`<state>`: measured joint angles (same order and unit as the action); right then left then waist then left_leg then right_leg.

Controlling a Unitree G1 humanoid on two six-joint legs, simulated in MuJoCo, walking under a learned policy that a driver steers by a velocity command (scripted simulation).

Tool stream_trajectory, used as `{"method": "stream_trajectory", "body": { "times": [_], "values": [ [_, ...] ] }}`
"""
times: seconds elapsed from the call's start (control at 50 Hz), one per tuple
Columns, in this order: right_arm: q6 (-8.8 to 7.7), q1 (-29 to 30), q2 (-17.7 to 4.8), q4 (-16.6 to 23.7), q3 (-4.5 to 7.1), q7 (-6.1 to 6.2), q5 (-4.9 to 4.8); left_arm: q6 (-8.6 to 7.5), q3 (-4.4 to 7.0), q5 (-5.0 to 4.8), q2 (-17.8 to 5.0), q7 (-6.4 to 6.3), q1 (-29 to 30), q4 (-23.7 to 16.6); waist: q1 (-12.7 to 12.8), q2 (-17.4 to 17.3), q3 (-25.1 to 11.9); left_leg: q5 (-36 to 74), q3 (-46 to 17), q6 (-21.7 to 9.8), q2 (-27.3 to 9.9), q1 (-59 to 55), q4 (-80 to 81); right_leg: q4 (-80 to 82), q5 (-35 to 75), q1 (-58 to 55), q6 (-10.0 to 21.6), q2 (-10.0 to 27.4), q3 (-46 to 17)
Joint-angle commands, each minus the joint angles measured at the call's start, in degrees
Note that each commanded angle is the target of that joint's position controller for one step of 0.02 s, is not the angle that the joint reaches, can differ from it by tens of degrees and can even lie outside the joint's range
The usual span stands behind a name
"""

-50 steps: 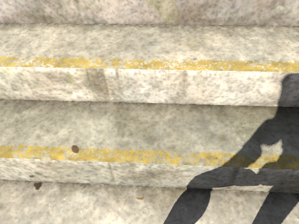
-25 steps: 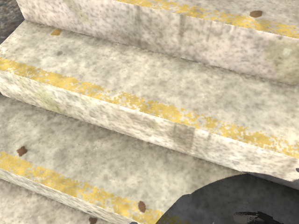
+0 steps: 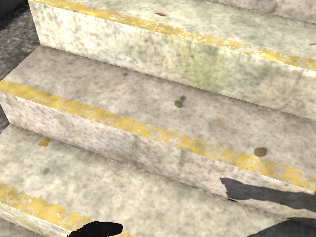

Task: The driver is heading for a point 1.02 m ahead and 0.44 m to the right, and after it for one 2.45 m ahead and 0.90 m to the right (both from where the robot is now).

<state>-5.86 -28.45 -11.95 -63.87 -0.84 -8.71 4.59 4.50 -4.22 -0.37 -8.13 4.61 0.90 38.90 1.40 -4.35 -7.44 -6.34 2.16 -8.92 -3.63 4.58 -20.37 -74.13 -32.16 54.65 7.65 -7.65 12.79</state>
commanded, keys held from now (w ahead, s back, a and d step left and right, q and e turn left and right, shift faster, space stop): w+e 1.00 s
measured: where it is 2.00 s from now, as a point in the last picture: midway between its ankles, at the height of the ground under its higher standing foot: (300, 38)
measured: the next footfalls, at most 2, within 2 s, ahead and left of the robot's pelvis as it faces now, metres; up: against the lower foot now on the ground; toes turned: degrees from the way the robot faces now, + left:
left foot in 0.42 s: +0.47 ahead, +0.11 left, +0.37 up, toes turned -9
right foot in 0.96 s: +0.64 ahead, -0.24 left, +0.56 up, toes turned -34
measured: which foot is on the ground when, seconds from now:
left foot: down 0.00-0.00, up 0.02-0.40, down 0.42-1.00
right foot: down 0.00-0.44, up 0.46-0.94, down 0.96-1.00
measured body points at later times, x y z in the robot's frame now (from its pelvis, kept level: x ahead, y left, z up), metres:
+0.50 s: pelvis +0.30 +0.03 +0.22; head +0.30 +0.03 +0.67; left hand +0.28 +0.23 +0.07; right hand +0.55 -0.17 +0.18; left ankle +0.43 +0.11 -0.41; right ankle +0.12 -0.07 -0.41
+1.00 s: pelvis +0.56 -0.08 +0.36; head +0.56 -0.07 +0.81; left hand +0.88 -0.10 +0.30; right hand +0.38 -0.18 +0.20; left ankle +0.44 +0.12 -0.38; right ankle +0.61 -0.22 -0.23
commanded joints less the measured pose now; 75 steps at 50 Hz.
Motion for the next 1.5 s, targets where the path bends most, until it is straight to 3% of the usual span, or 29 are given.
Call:
{"method": "stream_trajectory", "body": {
  "times": [0.02, 0.04, 0.06, 0.12, 0.22, 0.28, 0.34, 0.36, 0.4, 0.44, 0.46, 0.48, 0.5, 0.54, 0.6, 0.78, 0.84, 0.9, 0.98, 1.02, 1.06, 1.16, 1.2, 1.28, 1.34, 1.4, 1.46, 1.48, 1.5],
  "values": [
    [1.56, 2.2, -11.8, 5.8, 3.18, -1.88, 4.64, 0.02, 5.39, 1.71, -14.0, -1.31, -40.4, 11.9, 15.3, 14.5, -19.4, 55.2, -11.8, 2.0, -1.6, 33.4, -53.1, 34.3, 19.9, -57.9, 17.8, 9.2, -47.8],
    [2.87, 5.9, -11.0, 4.1, 4.31, -2.26, -0.04, -0.68, 4.96, 4.94, -11.9, -1.08, -42.2, 9.9, 16.8, 19.2, -9.9, 14.5, -18.3, 1.8, 10.8, 46.9, -85.7, 50.1, 3.1, -48.7, 20.4, 15.4, -68.6],
    [2.74, 9.8, -5.9, 6.6, 3.41, 0.19, -2.86, -3.07, 5.36, 5.16, -11.0, -0.83, -37.2, 14.5, 11.1, 7.5, 3.5, 15.7, -21.2, -1.7, 11.2, 62.5, -97.2, 49.4, -5.9, -43.2, 15.3, 15.1, -65.1],
    [3.28, 15.7, -1.2, 13.0, 0.53, 4.65, 0.9, -5.8, 1.14, 5.23, 5.0, 1.36, -22.6, 21.3, -2.4, -1.4, 3.5, 10.3, -20.8, -7.8, 8.2, 73.7, -104.3, 47.4, 14.6, -36.7, 11.0, 12.5, -44.6],
    [1.67, 29.4, 1.8, 21.1, -2.08, 6.47, -4.06, -10.67, 1.96, 6.32, 0.4, 0.51, -23.9, 22.8, -4.2, 9.2, 4.8, -7.2, -1.9, -3.1, 1.4, 64.4, -103.1, 53.4, 26.9, -16.5, 3.6, 4.7, -23.9],
    [2.45, 42.7, -0.1, 26.7, -3.38, 6.9, -2.02, -9.81, 1.87, 8.58, -1.7, 0.41, -41.0, 30.3, 1.5, 4.4, 3.2, -8.9, -3.9, -4.1, 0.7, 78.7, -91.6, 52.6, 23.3, -34.5, 3.7, 8.9, -32.3],
    [7.15, 57.7, 3.5, 34.2, -4.51, 6.84, -1.26, -10.72, 3.31, 3.77, -3.4, 3.02, -35.8, 26.8, 1.0, 10.1, 4.1, -18.5, 4.7, -0.6, -0.3, 49.4, -64.9, 69.9, 36.0, -14.8, 8.8, 14.1, -34.0],
    [7.32, 51.3, 5.4, 33.4, -4.51, 5.24, -2.3, -12.26, 3.73, 2.99, -6.3, 3.33, -34.2, 24.9, -3.6, 17.2, 1.7, -8.1, 11.0, 2.4, 4.0, 33.8, -69.6, 67.2, 78.8, -10.6, 12.6, 17.2, -33.3],
    [7.75, 43.4, -3.1, 29.3, -1.73, 5.02, -2.45, -14.21, 5.81, -0.5, -12.0, 3.48, -31.9, 22.4, -6.5, 15.1, -2.2, -15.1, 11.0, 4.4, 10.7, 32.7, -46.5, 56.1, 118.0, -34.8, 9.9, 18.7, -30.0],
    [7.04, 14.5, -6.6, 20.2, 0.68, 7.31, -3.14, -14.0, 5.98, 4.45, -6.1, 4.16, -37.0, 24.1, -9.8, 1.7, -25.6, 9.1, -18.2, -8.0, -0.6, -6.3, -33.7, 26.0, 105.3, -27.1, 4.0, 15.0, -29.3],
    [7.16, 3.5, -9.0, 15.1, 1.45, 7.54, -2.19, -12.7, 4.54, 6.51, 1.1, 4.92, -39.0, 24.7, -11.9, -15.2, -27.0, -10.6, -50.1, -17.3, -16.0, -13.4, -11.2, 1.0, 34.7, -10.5, 1.8, 4.1, -28.1],
    [6.09, 4.3, -11.0, 14.5, 2.47, 8.47, -0.74, -10.99, 6.59, 2.73, -4.6, 5.21, -31.4, 26.4, -15.5, -9.6, -9.3, -45.8, -58.3, -12.4, -15.3, 4.1, -1.5, -29.7, 35.7, 0.8, 1.4, 3.8, -32.0],
    [4.42, 12.4, -13.0, 11.9, 2.96, 7.95, -2.2, -10.36, 7.17, 1.49, -4.3, 4.71, -30.1, 26.0, -9.3, -6.5, 1.0, -45.3, -50.1, -10.2, -14.9, 14.5, -2.0, -40.5, 37.7, 6.7, 0.8, 4.7, -28.6],
    [3.46, 19.5, 2.6, 7.9, -0.27, 6.58, -2.36, -9.24, 6.55, 3.1, -1.6, 2.32, -23.8, 23.1, -3.5, 11.6, -0.6, -24.7, -30.4, -7.3, -14.8, 17.4, -3.9, -45.2, 38.1, 8.8, 5.7, 5.4, -28.8],
    [1.07, 22.5, 9.9, 5.9, -1.55, 7.51, -2.14, -6.74, 4.65, 2.62, 2.7, 1.7, -19.5, 18.5, 3.1, 6.8, -0.4, -0.9, -6.6, -1.6, -9.0, 16.8, -3.2, -41.3, 34.1, 12.4, 7.9, 9.4, -24.9],
    [0.99, 4.2, 4.6, -3.5, -2.05, 5.39, 4.83, -6.39, 0.45, -0.34, 0.9, 0.03, 2.2, 7.5, -0.1, 4.0, 5.8, -5.8, 3.0, -2.4, -13.3, 0.4, 10.8, -52.7, 24.8, 41.0, 14.0, 11.8, -20.9],
    [0.23, -3.9, 3.4, -4.5, -2.44, 5.1, 5.28, -2.72, 0.51, 1.69, -2.0, -0.54, 11.9, 2.1, -3.2, 1.3, 3.2, -0.9, 7.9, -2.5, -11.7, 0.5, 15.6, -33.3, 30.2, 33.5, 10.6, 15.1, -11.8],
    [-0.66, 0.7, -3.7, -1.5, -1.43, 2.61, -0.03, 0.28, -0.21, 1.93, 0.7, 2.07, 15.3, 0.2, 0.9, -2.9, 4.5, 42.9, 14.5, -6.6, -15.1, 10.9, 19.7, -17.7, 15.7, 5.2, 6.3, 11.9, -1.1],
    [-2.54, -1.3, -12.3, 0.5, 1.69, 3.69, 0.08, -3.09, 2.89, 0.28, -5.5, 0.65, -2.6, 4.7, 5.6, -9.2, -7.1, 93.4, 15.3, -3.7, -15.3, -7.4, -3.4, 7.5, 20.7, -19.1, 5.4, 0.8, -3.8],
    [-1.62, -0.1, -10.1, 3.0, 1.52, 0.63, 3.42, -1.89, 5.6, -0.04, -13.2, -2.06, -28.4, 12.1, 13.8, 4.1, -19.9, 50.1, 5.8, 1.0, -5.7, 26.5, -35.5, 29.9, 19.9, -58.7, 11.9, 8.1, -36.5],
    [0.57, 4.2, -2.1, 4.0, 2.05, -0.66, -1.59, -4.11, 9.28, 4.16, -18.9, -2.9, -35.1, 18.5, 10.4, 8.3, -8.2, 13.7, -16.7, 2.8, 5.7, 49.1, -87.6, 51.5, 8.5, -49.6, 9.1, 17.5, -61.2],
    [1.97, 14.8, 3.1, 11.0, -0.31, 4.54, -2.33, -7.84, 3.61, 4.57, 0.2, 0.88, -10.8, 21.8, -8.0, 0.4, 3.2, 9.5, -13.5, -4.3, 2.3, 64.2, -104.0, 48.6, 18.4, -23.6, 6.5, 12.6, -36.5],
    [3.0, 16.8, 2.5, 11.8, -1.06, 4.71, -2.6, -8.61, 3.81, 4.36, -1.6, 0.01, -11.8, 21.4, -7.6, 10.0, 4.2, -3.9, -8.1, -3.3, 3.1, 68.6, -113.4, 53.0, 18.4, -21.9, 7.4, 10.9, -30.3],
    [2.79, 30.5, 1.2, 19.8, -2.13, 5.86, -2.86, -9.75, 2.94, 8.39, -5.2, -0.7, -24.9, 24.2, -3.3, 2.8, 2.1, 2.0, -2.7, -1.5, 0.3, 66.3, -99.6, 55.0, 10.7, -18.6, 4.0, 8.2, -28.4],
    [5.13, 42.8, -1.7, 26.1, -2.01, 7.06, -2.3, -9.94, 2.85, 3.34, -7.4, 1.0, -23.3, 19.6, -2.0, 7.2, 2.6, -17.9, 4.4, 6.0, 0.4, 39.9, -71.3, 67.6, 14.8, -4.2, 7.5, 10.7, -29.5],
    [6.51, 34.2, -1.7, 24.9, -1.37, 6.52, -1.95, -13.0, 5.18, -0.44, -16.5, 1.24, -23.7, 16.3, -5.7, 13.1, -0.8, -21.3, 9.2, 9.1, 8.1, 38.6, -56.0, 59.0, 82.0, -34.3, 12.5, 20.3, -31.7],
    [5.31, 13.1, -7.7, 17.9, 1.26, 6.82, -2.42, -12.96, 6.29, 4.36, -8.2, 3.45, -35.8, 21.3, -6.0, 0.1, -19.5, -7.2, -22.9, -7.9, 0.3, 8.1, -36.0, 28.2, 94.9, -29.3, 6.1, 11.9, -26.9],
    [5.96, 2.2, -10.3, 14.6, 2.35, 7.9, 0.19, -11.13, 5.45, 4.22, -3.7, 3.98, -30.7, 21.6, -13.4, -12.2, -13.7, -27.4, -50.4, -14.5, -9.4, -2.1, -12.1, 8.4, 35.5, -6.7, 1.8, 2.5, -28.1],
    [4.39, -0.7, -10.1, 12.9, 2.25, 8.04, 0.98, -10.34, 6.74, 2.08, -5.5, 3.28, -23.6, 21.7, -16.2, -13.7, -2.4, -52.8, -62.2, -11.6, -11.1, 5.1, -4.2, -20.2, 31.2, 6.7, 1.3, 0.6, -34.9]
  ]
}}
